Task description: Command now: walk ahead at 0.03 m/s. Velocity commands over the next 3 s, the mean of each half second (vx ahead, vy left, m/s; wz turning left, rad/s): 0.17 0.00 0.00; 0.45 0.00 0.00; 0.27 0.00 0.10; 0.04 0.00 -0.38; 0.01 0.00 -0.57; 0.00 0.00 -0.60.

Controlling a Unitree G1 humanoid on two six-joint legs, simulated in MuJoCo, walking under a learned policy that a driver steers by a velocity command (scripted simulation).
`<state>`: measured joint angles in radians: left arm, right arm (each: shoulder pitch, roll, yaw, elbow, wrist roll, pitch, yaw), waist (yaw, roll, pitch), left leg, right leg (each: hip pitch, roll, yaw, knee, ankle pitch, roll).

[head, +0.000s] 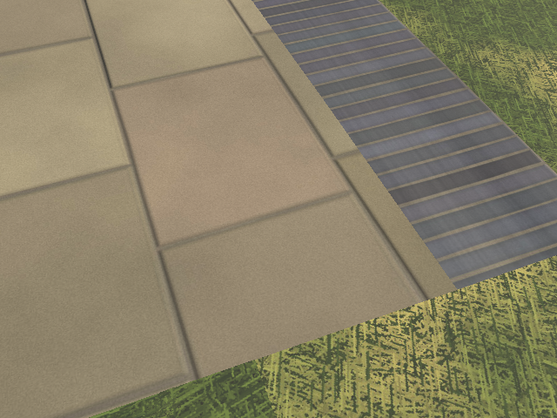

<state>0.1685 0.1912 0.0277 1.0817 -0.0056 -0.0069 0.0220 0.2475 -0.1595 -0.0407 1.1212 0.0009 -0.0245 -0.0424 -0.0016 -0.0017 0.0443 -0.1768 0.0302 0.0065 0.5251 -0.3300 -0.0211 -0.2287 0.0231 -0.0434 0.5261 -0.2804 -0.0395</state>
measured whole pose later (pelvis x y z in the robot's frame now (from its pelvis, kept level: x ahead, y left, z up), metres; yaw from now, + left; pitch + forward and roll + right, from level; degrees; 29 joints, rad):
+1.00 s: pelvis +0.29 +0.05 -0.02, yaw +0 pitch +3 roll +0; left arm -0.10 0.21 0.04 0.88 -0.03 -0.10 -0.05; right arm 0.51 -0.20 -0.05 1.10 0.01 -0.08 -0.02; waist -0.08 -0.01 0.03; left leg 0.19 0.01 0.05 0.23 -0.45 0.00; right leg -0.56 -0.01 -0.07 0.51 -0.03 -0.11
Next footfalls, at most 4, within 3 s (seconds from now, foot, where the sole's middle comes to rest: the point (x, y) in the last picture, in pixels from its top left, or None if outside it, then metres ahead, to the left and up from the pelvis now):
0.50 left None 0.11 0.16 -0.77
1.02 right None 0.49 -0.06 -0.77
1.48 left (220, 351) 0.66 0.18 -0.77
1.88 right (316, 385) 0.58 -0.06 -0.77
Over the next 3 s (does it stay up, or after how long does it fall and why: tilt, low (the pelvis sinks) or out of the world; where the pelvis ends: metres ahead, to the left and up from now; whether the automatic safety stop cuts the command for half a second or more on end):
stays up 0.55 0.01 0.01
